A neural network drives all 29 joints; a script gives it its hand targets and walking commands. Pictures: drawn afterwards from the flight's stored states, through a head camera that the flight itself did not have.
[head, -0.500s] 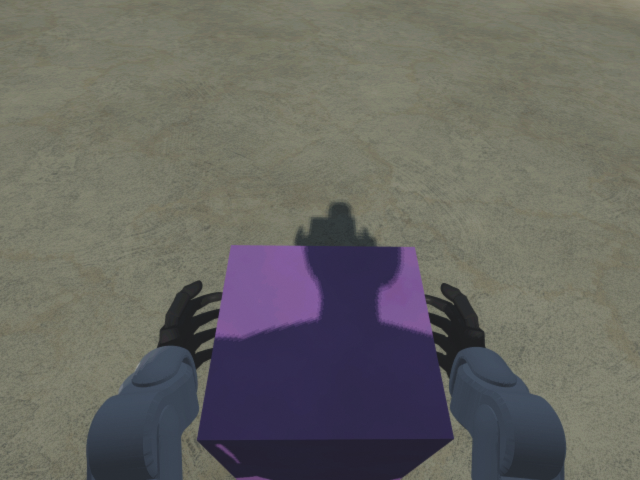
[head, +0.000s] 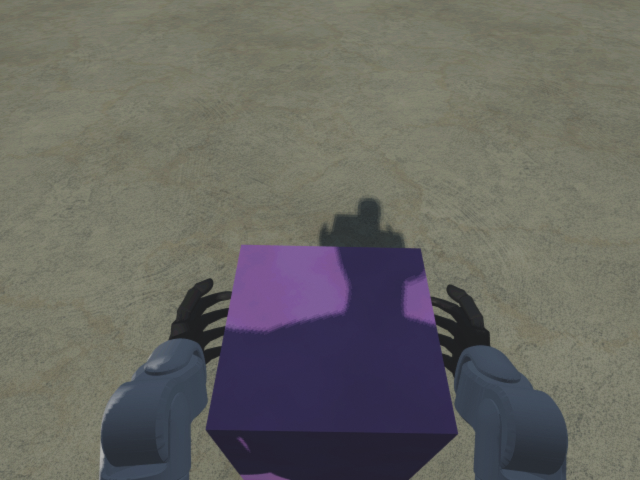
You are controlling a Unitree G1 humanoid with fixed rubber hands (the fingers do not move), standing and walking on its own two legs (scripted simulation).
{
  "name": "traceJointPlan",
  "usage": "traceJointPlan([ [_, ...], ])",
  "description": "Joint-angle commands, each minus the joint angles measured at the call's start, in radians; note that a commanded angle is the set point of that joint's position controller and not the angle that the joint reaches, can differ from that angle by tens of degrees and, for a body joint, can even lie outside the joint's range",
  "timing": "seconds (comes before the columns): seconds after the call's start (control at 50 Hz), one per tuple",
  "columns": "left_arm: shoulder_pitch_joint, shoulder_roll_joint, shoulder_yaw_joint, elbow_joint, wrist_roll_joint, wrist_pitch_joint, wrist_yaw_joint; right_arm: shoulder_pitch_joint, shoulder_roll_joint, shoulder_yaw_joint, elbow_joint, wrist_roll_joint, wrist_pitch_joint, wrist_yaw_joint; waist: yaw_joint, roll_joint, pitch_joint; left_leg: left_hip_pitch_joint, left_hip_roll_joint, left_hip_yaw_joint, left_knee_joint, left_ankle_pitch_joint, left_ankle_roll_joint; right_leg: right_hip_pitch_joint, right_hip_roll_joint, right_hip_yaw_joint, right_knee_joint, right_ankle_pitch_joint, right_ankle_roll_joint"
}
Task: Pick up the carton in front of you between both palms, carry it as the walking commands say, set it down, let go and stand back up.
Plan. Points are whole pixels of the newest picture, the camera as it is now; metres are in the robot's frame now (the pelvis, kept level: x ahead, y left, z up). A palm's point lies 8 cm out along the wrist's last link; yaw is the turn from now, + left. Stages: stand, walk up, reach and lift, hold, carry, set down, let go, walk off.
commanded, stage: carry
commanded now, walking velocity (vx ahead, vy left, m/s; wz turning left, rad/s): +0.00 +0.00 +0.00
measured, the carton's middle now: (327, 372) +0.25 +0.00 +0.02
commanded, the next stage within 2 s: hold in 1.80 s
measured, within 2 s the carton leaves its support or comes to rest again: neither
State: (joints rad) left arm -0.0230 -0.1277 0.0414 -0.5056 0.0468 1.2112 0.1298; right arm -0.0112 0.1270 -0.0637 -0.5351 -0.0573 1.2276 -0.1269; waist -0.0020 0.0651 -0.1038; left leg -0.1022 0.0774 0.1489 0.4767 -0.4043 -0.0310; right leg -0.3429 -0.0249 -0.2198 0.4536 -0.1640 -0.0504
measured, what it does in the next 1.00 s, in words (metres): stands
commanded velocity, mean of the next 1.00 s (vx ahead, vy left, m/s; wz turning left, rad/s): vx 0.00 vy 0.00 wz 0.00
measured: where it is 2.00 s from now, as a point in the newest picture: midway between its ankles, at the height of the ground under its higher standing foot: outside the picture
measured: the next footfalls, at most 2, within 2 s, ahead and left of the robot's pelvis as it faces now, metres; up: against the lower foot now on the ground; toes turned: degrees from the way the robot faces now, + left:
none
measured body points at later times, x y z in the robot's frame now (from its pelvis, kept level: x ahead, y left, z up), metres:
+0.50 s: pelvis +0.02 +0.01 -0.01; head +0.00 +0.01 +0.44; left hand +0.27 +0.17 +0.06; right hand +0.28 -0.13 +0.06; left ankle -0.12 +0.10 -0.74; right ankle +0.04 -0.10 -0.74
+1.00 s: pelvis -0.04 +0.02 -0.01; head -0.04 +0.02 +0.44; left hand +0.26 +0.18 +0.02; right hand +0.27 -0.13 +0.01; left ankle -0.12 +0.10 -0.74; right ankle +0.04 -0.10 -0.74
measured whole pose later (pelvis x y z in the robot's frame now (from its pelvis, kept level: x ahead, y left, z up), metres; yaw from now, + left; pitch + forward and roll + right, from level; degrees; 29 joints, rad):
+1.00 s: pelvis -0.04 +0.02 -0.01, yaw +2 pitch +1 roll +0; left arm -0.22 -0.14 0.18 0.19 0.24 0.71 0.03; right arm -0.22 0.14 -0.18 0.18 -0.24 0.71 -0.02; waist 0.00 0.01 -0.04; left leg -0.14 0.04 0.20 0.53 -0.41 0.02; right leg -0.38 -0.08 -0.18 0.51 -0.15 -0.01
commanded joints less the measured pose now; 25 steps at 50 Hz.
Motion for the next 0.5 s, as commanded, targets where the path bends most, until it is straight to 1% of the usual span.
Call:
traceJointPlan([
  [0.0,-0.312,-0.781,-0.583,-0.055,-0.258,-0.009,-0.111,-0.394,0.758,0.667,-0.096,0.298,-0.010,0.109,0.000,-0.181,-0.247,-0.066,0.046,-0.043,-0.062,0.279,-0.016,0.357,-0.193,0.180,0.018,0.797,-0.020],
  [0.04,-0.329,-0.810,-0.597,-0.078,-0.269,-0.020,-0.114,-0.399,0.789,0.673,-0.101,0.307,-0.022,0.113,0.004,-0.138,-0.288,-0.038,0.052,-0.039,-0.035,0.423,-0.018,0.364,-0.178,0.161,0.062,0.802,-0.019],
  [0.08,-0.338,-0.824,-0.611,-0.097,-0.275,-0.027,-0.114,-0.385,0.805,0.669,-0.098,0.305,-0.031,0.114,0.003,-0.099,-0.309,-0.022,0.057,-0.038,-0.008,0.506,-0.020,0.352,-0.169,0.151,0.081,0.805,-0.021],
  [0.12,-0.339,-0.826,-0.625,-0.109,-0.278,-0.030,-0.113,-0.365,0.806,0.661,-0.091,0.297,-0.037,0.114,0.003,-0.082,-0.310,-0.021,0.057,-0.036,0.000,0.531,-0.022,0.344,-0.164,0.144,0.089,0.815,-0.021],
  [0.16,-0.340,-0.822,-0.635,-0.117,-0.279,-0.031,-0.112,-0.352,0.800,0.652,-0.087,0.289,-0.039,0.113,0.002,-0.078,-0.297,-0.020,0.054,-0.033,-0.012,0.537,-0.023,0.332,-0.158,0.140,0.093,0.812,-0.020],
  [0.2,-0.339,-0.810,-0.640,-0.114,-0.278,-0.031,-0.113,-0.343,0.786,0.645,-0.079,0.279,-0.040,0.114,0.002,-0.067,-0.280,-0.001,0.058,-0.033,-0.025,0.584,-0.020,0.300,-0.147,0.132,0.099,0.759,-0.013],
  [0.26,-0.339,-0.784,-0.644,-0.093,-0.269,-0.032,-0.118,-0.340,0.758,0.638,-0.056,0.265,-0.044,0.121,0.001,-0.031,-0.255,0.050,0.079,-0.030,-0.002,0.733,-0.013,0.219,-0.123,0.107,0.106,0.611,0.005],
  [0.3,-0.349,-0.767,-0.643,-0.070,-0.259,-0.036,-0.126,-0.349,0.741,0.637,-0.036,0.257,-0.050,0.129,0.000,-0.018,-0.234,0.056,0.091,-0.027,0.009,0.792,-0.008,0.187,-0.110,0.093,0.107,0.538,0.016],
  [0.34,-0.362,-0.752,-0.638,-0.038,-0.248,-0.044,-0.137,-0.365,0.724,0.633,-0.009,0.249,-0.059,0.140,-0.001,-0.018,-0.216,0.042,0.095,-0.023,0.010,0.790,-0.004,0.182,-0.109,0.090,0.108,0.511,0.020],
  [0.42,-0.380,-0.715,-0.600,0.062,-0.209,-0.079,-0.162,-0.392,0.686,0.604,0.082,0.218,-0.093,0.165,0.001,-0.031,-0.194,0.026,0.098,-0.020,-0.004,0.711,0.005,0.175,-0.122,0.101,0.111,0.474,0.018],
  [0.48,-0.401,-0.714,-0.574,0.118,-0.183,-0.123,-0.175,-0.424,0.684,0.588,0.131,0.203,-0.135,0.183,0.002,-0.032,-0.183,0.026,0.107,-0.016,-0.011,0.669,0.015,0.153,-0.123,0.102,0.112,0.381,0.019],
])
